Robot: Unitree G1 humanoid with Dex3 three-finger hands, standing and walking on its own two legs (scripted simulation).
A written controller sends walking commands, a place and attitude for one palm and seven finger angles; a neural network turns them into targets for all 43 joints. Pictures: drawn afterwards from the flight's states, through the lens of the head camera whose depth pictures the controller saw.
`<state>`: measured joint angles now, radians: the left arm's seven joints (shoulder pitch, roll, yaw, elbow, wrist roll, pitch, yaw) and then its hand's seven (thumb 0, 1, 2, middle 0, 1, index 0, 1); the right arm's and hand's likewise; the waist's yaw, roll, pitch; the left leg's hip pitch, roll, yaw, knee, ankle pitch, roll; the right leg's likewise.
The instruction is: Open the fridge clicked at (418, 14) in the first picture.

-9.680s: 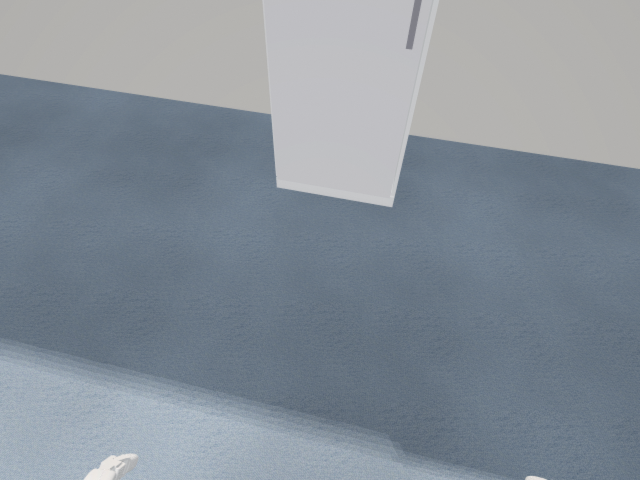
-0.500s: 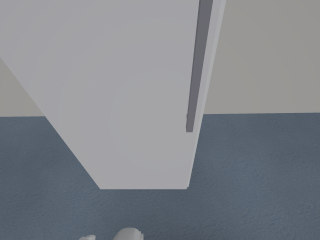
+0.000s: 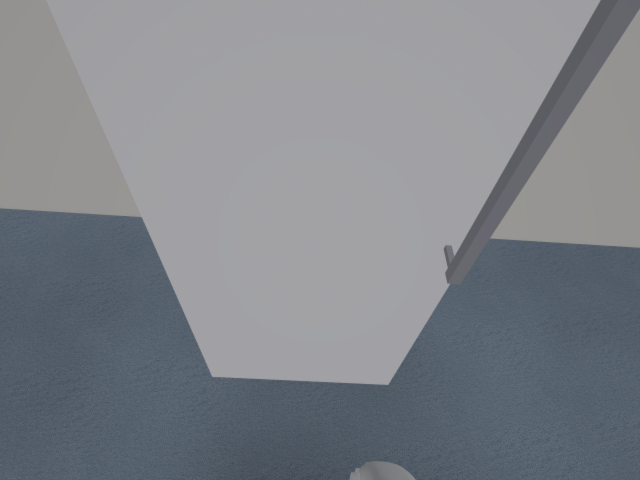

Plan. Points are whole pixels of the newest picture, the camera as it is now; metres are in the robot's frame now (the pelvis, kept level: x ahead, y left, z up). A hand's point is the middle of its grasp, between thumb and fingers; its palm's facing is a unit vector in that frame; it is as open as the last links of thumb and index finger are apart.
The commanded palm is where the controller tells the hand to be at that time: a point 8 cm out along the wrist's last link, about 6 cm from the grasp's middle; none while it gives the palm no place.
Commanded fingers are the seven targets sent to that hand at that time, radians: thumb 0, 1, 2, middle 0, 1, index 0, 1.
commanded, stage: come to a stop and stand still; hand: right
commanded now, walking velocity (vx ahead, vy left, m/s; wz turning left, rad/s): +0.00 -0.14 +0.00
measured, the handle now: (509, 163) +0.43 -0.18 +0.19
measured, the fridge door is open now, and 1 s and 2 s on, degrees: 0 0 0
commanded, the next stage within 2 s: look again from close up in 1.20 s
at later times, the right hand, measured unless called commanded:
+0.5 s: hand out of the picture -0.06 -0.27 -0.18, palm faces +0.06 +0.98 -0.19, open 7.4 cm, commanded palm none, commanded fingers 0.00 -0.90 -0.90 0.20 0.30 0.20 0.30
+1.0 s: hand out of the picture -0.12 -0.25 -0.17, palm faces +0.01 +0.99 -0.15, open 7.3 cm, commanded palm none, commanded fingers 0.00 -0.90 -0.90 0.20 0.30 0.20 0.30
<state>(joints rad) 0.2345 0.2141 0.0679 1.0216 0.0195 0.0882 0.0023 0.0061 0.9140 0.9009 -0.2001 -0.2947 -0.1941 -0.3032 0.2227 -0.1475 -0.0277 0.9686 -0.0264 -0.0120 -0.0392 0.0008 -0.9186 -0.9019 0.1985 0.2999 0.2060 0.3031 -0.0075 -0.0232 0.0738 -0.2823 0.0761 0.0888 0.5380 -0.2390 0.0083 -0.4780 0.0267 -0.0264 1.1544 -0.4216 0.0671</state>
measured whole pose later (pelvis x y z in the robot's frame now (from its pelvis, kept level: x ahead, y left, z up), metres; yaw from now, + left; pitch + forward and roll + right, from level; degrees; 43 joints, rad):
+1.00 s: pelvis -0.10 -0.10 +0.01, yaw +0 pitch -1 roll +0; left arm 0.34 0.12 0.01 1.16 0.01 0.02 0.02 0.01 0.91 0.90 -0.20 -0.30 -0.20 -0.30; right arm 0.31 -0.12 0.00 1.12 -0.02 0.00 -0.04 0.00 -0.91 -0.90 0.19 0.30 0.20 0.30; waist 0.01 0.01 0.04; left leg -0.15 0.02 0.05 0.42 -0.25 -0.01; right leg -0.25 0.04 -0.11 0.37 -0.11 -0.07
